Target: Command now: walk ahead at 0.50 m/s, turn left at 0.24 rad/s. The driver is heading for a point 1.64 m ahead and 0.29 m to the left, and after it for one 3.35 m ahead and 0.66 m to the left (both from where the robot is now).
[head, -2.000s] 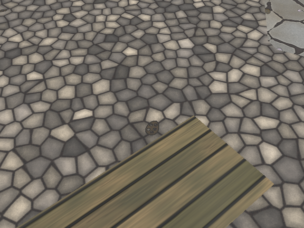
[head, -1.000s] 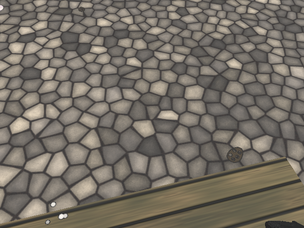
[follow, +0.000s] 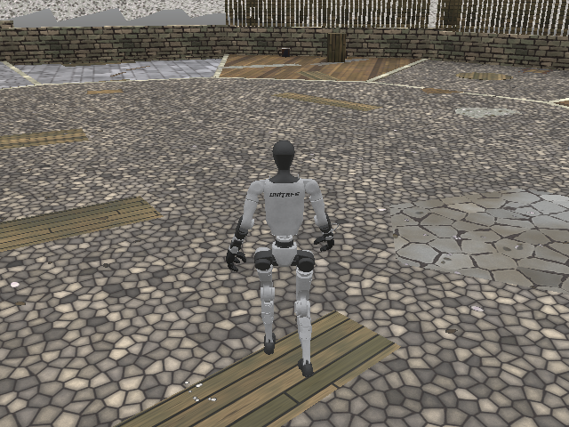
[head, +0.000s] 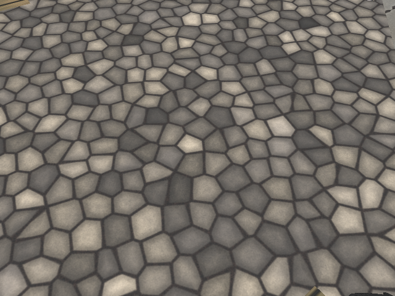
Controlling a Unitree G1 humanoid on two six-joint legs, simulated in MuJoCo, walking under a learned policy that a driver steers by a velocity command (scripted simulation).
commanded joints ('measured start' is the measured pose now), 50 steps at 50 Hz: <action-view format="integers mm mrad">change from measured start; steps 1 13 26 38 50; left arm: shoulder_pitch -21 -308 -15 -74 53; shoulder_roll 136 32 101 127 130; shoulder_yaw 17 -4 46 41 17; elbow -116 -181 -121 -7 21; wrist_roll -21 14 -4 -15 -48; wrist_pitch -51 -64 -70 -69 -53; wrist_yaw -10 -8 -9 -22 -14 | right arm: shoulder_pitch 253 247 304 3 286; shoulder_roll -158 -167 -160 -32 -171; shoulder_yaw -55 -56 -44 -6 -62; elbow -8 14 -9 -85 -37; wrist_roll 18 15 32 -1 -16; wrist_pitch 6 41 62 44 42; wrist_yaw -1 -55 -61 -19 -34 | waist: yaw -124 -105 40 3 -169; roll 162 95 -141 -46 181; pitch -182 -12 -200 21 -265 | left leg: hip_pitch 704 272 -311 -133 747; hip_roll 360 136 42 137 444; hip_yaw -712 -307 -214 -58 -576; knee -278 -327 717 162 -226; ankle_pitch -310 185 -372 98 -203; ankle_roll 233 154 -48 -62 188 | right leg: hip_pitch -631 -438 404 1 -623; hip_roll -48 -74 -448 -257 -95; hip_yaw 40 -41 549 -31 19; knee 491 -157 -480 -655 469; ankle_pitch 0 489 31 540 -77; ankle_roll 12 107 -203 -165 29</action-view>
